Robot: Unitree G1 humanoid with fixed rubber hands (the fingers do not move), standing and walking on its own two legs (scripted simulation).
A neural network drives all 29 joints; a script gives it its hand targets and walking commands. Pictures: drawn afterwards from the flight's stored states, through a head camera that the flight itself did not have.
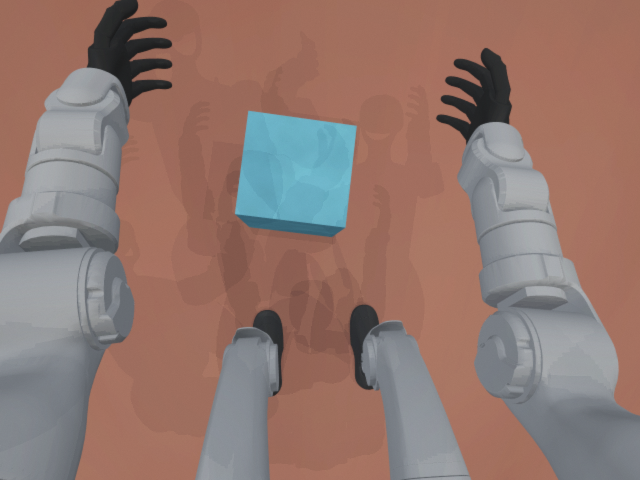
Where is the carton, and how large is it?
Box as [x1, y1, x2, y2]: [235, 111, 356, 236]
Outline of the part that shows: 248,111 235,214 246,224 252,227 332,236 345,227 356,126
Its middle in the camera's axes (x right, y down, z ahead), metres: -0.05 -0.13 +0.86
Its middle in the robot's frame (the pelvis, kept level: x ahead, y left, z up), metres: +0.53 +0.02 -0.53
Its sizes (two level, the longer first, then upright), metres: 0.210 0.200 0.250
